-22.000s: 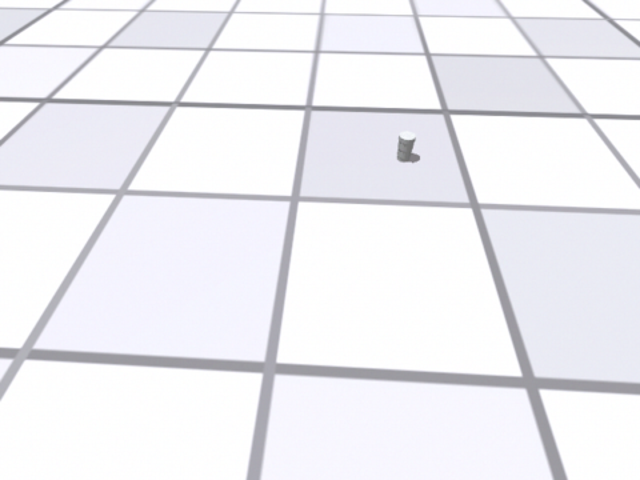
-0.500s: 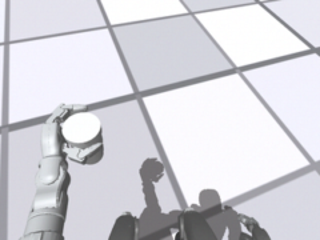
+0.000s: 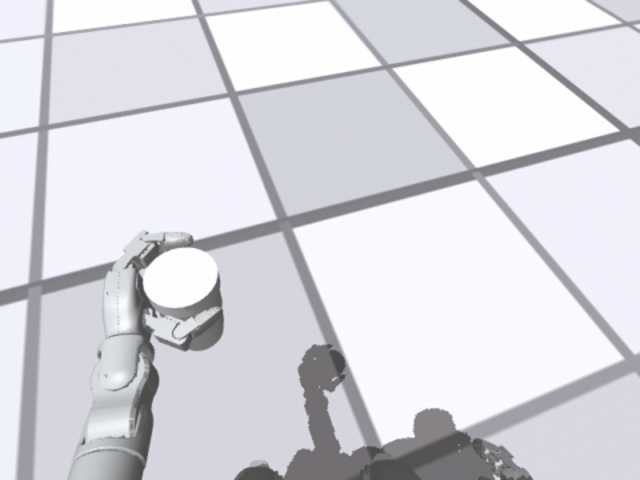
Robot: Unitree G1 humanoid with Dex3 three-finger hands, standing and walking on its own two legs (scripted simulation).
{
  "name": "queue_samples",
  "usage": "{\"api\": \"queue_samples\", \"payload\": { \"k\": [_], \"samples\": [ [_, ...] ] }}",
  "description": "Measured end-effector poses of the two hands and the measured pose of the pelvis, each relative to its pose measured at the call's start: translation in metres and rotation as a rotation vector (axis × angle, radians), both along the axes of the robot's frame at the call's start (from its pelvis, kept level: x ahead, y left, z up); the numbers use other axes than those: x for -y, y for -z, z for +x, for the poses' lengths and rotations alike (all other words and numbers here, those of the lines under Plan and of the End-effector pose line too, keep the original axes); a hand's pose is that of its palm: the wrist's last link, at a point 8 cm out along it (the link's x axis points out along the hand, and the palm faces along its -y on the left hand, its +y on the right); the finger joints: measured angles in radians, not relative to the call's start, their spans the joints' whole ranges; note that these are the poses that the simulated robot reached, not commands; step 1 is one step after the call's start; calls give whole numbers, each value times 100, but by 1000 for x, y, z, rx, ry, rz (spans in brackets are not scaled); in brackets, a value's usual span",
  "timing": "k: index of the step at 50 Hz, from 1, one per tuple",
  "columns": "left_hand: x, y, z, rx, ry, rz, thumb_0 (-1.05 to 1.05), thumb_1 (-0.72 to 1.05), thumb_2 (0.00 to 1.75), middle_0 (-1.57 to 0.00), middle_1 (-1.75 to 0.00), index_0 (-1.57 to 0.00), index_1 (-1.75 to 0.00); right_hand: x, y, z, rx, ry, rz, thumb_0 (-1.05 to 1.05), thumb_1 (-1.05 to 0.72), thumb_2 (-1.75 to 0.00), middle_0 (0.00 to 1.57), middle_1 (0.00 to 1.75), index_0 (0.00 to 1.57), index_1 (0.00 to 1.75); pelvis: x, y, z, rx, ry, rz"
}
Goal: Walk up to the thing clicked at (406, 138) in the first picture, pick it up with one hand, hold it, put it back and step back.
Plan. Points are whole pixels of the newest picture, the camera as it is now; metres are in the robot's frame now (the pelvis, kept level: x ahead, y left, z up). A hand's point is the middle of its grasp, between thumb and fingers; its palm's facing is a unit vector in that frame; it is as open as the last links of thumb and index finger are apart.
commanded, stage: lift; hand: left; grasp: from the side
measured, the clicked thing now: (191, 305) +0.36 +0.17 -0.01
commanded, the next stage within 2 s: hold in 0.38 s
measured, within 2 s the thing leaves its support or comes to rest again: neither
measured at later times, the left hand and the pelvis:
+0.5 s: hand (184, 280) +0.36 +0.16 +0.06, palm faces +0.15 -0.99 -0.01, open 11.5 cm; pelvis +0.01 -0.01 +0.02, yaw +0 degrees
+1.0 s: hand (175, 285) +0.34 +0.16 +0.08, palm faces +0.16 -0.99 +0.00, open 11.4 cm; pelvis +0.01 -0.01 +0.03, yaw +0 degrees
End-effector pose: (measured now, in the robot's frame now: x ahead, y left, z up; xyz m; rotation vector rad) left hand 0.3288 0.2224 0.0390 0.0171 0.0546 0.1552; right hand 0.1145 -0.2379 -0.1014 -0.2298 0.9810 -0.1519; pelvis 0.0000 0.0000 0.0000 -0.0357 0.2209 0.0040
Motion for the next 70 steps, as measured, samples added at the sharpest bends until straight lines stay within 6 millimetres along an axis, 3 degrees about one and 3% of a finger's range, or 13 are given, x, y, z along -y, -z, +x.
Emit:
{"api": "queue_samples", "payload": {
  "k": [17,42,70],
  "samples": [
    [8,-21,1,25,3,1,-13,-53,107,-65,-100,-61,-101,9,-15,9,12,7,2,1,-93,-90,20,30,20,30,6,-15,10,41,-1,8],
    [8,-39,-11,41,0,-1,-11,-51,104,-66,-98,-63,-98,8,-30,17,66,-2,11,1,-94,-90,20,30,20,30,7,-25,8,92,-1,13],
    [3,-44,-24,44,2,-10,-11,-51,104,-66,-98,-62,-99,3,-38,15,96,-15,14,1,-94,-91,20,30,20,30,4,-30,2,121,-3,12]
  ]
}}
